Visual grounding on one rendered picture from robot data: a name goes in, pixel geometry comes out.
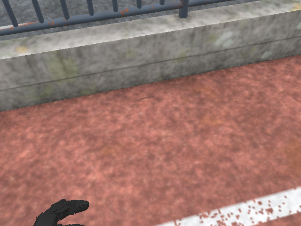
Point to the left robot hand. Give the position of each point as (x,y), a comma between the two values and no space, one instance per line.
(60,210)

